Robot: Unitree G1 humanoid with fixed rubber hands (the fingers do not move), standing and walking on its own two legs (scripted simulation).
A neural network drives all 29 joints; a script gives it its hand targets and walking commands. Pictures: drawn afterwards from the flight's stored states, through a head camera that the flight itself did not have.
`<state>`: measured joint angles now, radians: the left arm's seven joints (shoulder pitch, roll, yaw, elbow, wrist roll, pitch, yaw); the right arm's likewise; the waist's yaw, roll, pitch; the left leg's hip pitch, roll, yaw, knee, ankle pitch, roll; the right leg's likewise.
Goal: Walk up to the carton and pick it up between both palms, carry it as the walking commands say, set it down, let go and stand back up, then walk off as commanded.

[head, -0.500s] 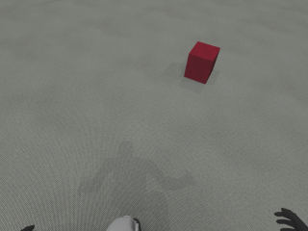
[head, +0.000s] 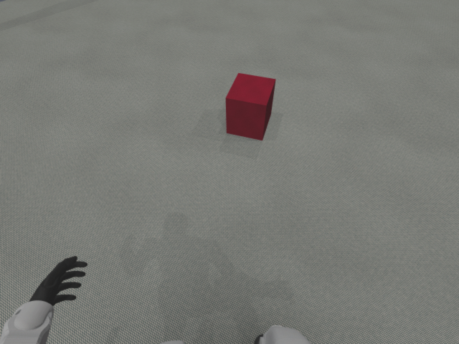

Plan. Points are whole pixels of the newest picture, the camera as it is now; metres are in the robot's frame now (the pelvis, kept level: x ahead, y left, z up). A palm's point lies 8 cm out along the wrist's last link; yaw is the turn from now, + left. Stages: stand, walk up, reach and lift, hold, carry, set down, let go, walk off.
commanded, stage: walk up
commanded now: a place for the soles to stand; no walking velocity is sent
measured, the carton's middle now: (250, 106) +1.42 -0.15 -0.62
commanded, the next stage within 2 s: none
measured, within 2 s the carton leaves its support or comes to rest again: neither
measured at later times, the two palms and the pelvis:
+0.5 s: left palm (96, 232) +0.34 +0.29 -0.08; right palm (422, 210) +0.35 -0.39 -0.03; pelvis +0.25 -0.03 +0.01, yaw +1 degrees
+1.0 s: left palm (140, 167) +0.51 +0.22 -0.07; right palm (398, 138) +0.59 -0.46 -0.07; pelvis +0.47 -0.13 +0.01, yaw +3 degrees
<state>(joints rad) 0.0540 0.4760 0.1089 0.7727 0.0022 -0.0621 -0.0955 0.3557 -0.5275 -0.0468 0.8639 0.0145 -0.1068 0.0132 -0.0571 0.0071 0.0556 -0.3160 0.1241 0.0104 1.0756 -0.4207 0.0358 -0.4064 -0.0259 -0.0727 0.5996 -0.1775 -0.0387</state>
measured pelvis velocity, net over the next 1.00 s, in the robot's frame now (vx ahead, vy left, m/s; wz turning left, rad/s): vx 0.47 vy -0.13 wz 0.05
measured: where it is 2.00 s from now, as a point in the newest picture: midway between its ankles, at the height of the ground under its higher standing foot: (277, 195)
